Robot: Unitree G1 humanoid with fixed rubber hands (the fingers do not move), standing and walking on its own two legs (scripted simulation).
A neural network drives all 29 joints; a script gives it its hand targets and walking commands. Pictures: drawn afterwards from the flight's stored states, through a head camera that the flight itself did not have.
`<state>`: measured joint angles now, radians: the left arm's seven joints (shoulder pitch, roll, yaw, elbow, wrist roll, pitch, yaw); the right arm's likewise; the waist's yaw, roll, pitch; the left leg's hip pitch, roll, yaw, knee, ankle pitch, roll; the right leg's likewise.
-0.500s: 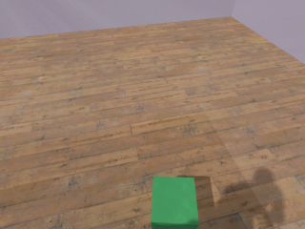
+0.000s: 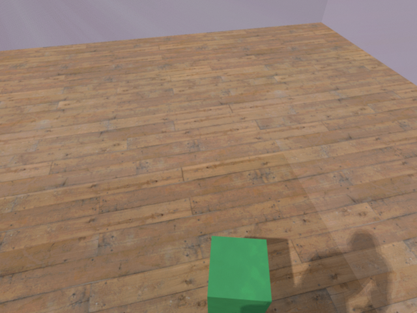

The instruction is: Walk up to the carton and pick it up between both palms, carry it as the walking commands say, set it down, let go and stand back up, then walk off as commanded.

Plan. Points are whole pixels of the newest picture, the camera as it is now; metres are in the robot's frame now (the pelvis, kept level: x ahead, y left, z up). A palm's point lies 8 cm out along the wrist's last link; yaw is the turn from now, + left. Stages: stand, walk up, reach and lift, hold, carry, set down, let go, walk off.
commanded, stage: stand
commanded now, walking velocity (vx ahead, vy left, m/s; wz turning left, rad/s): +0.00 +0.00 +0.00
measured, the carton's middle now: (236, 279) +0.40 -0.07 -0.62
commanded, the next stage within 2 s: walk off in 0.66 s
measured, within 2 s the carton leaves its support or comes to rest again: neither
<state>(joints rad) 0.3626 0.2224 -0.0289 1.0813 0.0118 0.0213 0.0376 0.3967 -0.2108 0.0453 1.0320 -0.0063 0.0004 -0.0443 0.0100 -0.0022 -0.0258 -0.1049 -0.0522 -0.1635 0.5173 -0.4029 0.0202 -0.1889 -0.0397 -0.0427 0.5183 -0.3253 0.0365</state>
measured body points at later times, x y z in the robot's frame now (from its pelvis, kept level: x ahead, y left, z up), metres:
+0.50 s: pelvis -0.02 +0.00 +0.00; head -0.02 +0.00 +0.45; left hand -0.08 +0.22 -0.16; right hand -0.06 -0.23 -0.15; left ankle -0.08 +0.12 -0.73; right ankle -0.03 -0.14 -0.73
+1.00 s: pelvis -0.05 +0.00 +0.00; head -0.03 +0.00 +0.45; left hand -0.08 +0.24 -0.16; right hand -0.06 -0.24 -0.16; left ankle -0.09 +0.11 -0.70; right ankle -0.03 -0.14 -0.73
